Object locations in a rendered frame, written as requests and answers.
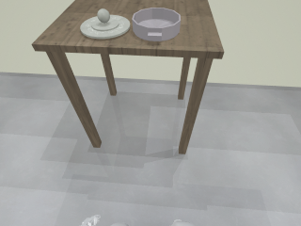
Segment pot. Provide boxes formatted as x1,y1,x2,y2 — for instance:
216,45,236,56
132,8,181,41

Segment knob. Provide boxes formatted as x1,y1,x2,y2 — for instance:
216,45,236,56
97,8,110,23

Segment robot left hand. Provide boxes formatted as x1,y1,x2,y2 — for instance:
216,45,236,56
80,215,101,226

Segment table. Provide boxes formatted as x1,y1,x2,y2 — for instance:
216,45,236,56
31,0,225,154

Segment lid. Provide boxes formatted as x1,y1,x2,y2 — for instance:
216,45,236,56
80,14,131,40

